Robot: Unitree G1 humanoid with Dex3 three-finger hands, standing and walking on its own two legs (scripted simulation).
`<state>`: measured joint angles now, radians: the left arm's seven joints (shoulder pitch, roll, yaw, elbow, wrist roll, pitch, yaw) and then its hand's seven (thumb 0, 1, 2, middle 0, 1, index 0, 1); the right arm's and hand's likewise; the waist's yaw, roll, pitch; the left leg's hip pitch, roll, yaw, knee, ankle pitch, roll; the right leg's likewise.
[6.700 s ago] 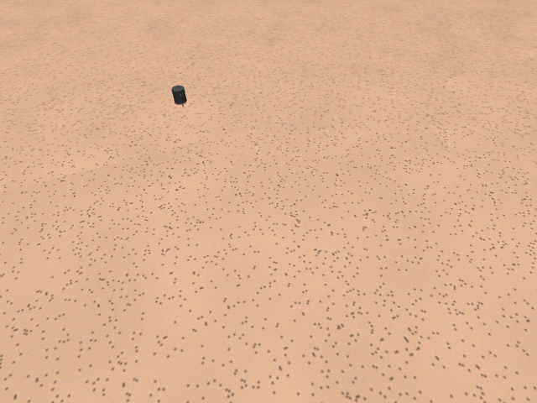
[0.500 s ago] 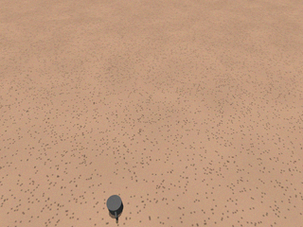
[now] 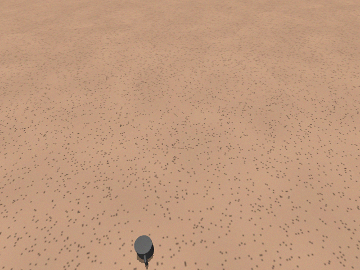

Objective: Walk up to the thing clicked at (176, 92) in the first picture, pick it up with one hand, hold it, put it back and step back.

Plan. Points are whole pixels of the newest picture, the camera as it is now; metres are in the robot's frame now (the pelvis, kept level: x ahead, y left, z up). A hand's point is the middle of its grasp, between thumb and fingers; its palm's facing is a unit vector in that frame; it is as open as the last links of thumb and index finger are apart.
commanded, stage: walk up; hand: left
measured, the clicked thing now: (144, 251) +0.38 +0.23 -0.73
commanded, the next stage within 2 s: stand in 0.60 s
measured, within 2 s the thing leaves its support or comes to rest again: neither
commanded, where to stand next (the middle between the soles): +0.03 +0.00 m, yaw +0 degrees
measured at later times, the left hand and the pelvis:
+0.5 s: hand out of the picture +0.08 +0.25 -0.16, palm faces +0.00 -0.94 -0.34, open 7.3 cm; pelvis +0.00 -0.01 +0.00, yaw +0 degrees
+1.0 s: hand out of the picture +0.07 +0.24 -0.15, palm faces -0.02 -0.94 -0.35, open 7.3 cm; pelvis -0.01 -0.01 +0.00, yaw +0 degrees
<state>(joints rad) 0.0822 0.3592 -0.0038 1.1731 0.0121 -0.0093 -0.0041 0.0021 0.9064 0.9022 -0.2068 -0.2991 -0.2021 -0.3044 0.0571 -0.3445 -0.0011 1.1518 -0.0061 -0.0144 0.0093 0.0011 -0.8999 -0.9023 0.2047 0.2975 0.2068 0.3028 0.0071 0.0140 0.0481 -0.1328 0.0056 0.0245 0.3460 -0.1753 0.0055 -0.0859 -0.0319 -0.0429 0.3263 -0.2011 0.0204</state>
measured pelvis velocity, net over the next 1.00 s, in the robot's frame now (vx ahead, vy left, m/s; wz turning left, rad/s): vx -0.01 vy -0.01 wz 0.00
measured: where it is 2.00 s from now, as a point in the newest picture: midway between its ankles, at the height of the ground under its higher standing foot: outside the picture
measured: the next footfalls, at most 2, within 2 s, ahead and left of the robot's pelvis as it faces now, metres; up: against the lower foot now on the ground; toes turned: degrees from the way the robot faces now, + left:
none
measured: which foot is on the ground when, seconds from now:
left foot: down 0.00-1.00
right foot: down 0.00-1.00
